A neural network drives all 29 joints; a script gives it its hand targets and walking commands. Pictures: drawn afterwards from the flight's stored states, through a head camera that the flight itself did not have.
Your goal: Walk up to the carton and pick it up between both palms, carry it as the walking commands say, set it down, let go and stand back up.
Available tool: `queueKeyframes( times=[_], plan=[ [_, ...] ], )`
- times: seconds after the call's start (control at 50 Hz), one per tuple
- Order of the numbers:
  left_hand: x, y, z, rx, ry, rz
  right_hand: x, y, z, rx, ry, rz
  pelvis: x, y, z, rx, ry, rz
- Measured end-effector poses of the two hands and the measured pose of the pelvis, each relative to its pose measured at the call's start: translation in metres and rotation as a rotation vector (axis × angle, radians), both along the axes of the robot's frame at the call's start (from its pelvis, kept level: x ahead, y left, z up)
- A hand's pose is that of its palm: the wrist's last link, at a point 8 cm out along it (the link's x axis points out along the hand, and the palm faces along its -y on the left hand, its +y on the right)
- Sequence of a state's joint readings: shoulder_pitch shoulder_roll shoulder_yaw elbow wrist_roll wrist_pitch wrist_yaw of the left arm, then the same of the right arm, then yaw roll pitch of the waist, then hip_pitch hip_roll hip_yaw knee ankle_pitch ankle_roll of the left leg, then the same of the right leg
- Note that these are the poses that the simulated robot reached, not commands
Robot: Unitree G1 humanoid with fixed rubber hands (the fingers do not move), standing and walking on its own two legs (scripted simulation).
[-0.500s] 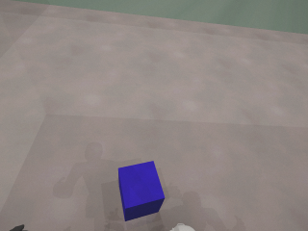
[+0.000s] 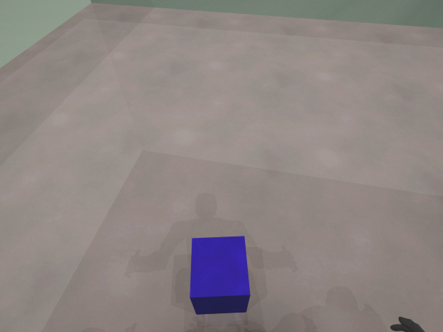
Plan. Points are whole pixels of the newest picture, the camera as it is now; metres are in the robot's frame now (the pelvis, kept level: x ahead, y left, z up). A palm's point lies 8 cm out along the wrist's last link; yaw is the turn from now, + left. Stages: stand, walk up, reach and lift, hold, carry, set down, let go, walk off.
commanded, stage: walk up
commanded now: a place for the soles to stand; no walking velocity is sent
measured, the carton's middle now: (219, 276) +0.44 +0.02 -0.61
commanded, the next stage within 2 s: reach and lift in 1.64 s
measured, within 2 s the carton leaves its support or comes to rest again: neither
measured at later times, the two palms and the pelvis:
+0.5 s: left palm out of the picture +0.08 +0.35 -0.08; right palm (389, 326) +0.17 -0.27 -0.06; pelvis +0.00 +0.03 +0.02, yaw +3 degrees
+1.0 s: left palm out of the picture +0.09 +0.35 -0.06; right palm out of the picture +0.14 -0.29 -0.06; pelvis +0.00 +0.03 +0.04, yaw +3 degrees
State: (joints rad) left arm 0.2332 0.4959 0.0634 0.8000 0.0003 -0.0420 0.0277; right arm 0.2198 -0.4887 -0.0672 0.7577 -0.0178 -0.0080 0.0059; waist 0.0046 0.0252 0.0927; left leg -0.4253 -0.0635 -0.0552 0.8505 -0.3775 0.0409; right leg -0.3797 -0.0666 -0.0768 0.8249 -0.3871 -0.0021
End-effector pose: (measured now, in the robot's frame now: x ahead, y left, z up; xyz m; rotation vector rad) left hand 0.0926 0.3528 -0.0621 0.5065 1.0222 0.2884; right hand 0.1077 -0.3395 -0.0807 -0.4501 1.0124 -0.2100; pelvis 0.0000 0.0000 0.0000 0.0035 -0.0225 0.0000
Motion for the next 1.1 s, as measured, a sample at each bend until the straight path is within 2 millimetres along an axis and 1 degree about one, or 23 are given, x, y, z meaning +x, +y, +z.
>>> queueKeyframes(
  times=[0.1, 0.16, 0.22, 0.28, 0.36, 0.42, 0.48, 0.56, 0.7, 0.88, 1.1],
  plan=[
    [-0.019, 0.0, 0.013, 0.025, -0.003, 0.029, 0.034, 0.007, 0.004, 0.021, -0.023, 0.044, 0.001, -0.001, 0.008, 0.017, -0.01, 0.034],
    [-0.031, 0.006, 0.015, 0.025, 0.013, 0.047, 0.046, 0.016, 0.006, 0.032, -0.024, 0.072, 0.001, 0.002, 0.011, 0.026, -0.009, 0.048],
    [-0.039, 0.014, 0.008, 0.005, 0.032, 0.062, 0.052, 0.026, 0.005, 0.028, -0.027, 0.081, 0.001, 0.011, 0.008, 0.024, -0.007, 0.057],
    [-0.042, 0.015, -0.002, -0.033, 0.049, 0.087, 0.054, 0.037, 0.005, 0.029, -0.032, 0.081, 0.0, 0.017, 0.008, 0.011, -0.013, 0.059],
    [-0.039, 0.008, -0.012, -0.085, 0.053, 0.09, 0.056, 0.051, 0.009, 0.044, -0.028, 0.072, 0.001, 0.021, 0.012, -0.013, -0.017, 0.063],
    [-0.031, 0.004, -0.015, -0.118, 0.049, 0.081, 0.057, 0.06, 0.015, 0.053, -0.025, 0.069, 0.002, 0.024, 0.018, -0.015, -0.015, 0.062],
    [-0.02, 0.002, -0.015, -0.141, 0.038, 0.078, 0.058, 0.065, 0.02, 0.054, -0.016, 0.067, 0.003, 0.027, 0.023, -0.021, -0.013, 0.059],
    [-0.01, 0.002, -0.012, -0.156, 0.035, 0.076, 0.058, 0.067, 0.027, 0.05, -0.002, 0.055, 0.005, 0.029, 0.029, -0.023, -0.01, 0.055],
    [-0.002, 0.005, -0.005, -0.155, 0.056, 0.077, 0.054, 0.062, 0.033, 0.047, 0.021, 0.023, 0.007, 0.03, 0.038, -0.019, -0.007, 0.049],
    [0.002, 0.005, 0.0, -0.15, 0.082, 0.084, 0.04, 0.056, 0.029, 0.049, 0.063, -0.004, 0.004, 0.029, 0.041, -0.012, -0.003, 0.049],
    [-0.006, -0.005, -0.001, -0.156, 0.102, 0.091, 0.021, 0.05, 0.021, 0.057, 0.109, -0.013, -0.002, 0.021, 0.041, -0.01, 0.0, 0.057]
  ],
)
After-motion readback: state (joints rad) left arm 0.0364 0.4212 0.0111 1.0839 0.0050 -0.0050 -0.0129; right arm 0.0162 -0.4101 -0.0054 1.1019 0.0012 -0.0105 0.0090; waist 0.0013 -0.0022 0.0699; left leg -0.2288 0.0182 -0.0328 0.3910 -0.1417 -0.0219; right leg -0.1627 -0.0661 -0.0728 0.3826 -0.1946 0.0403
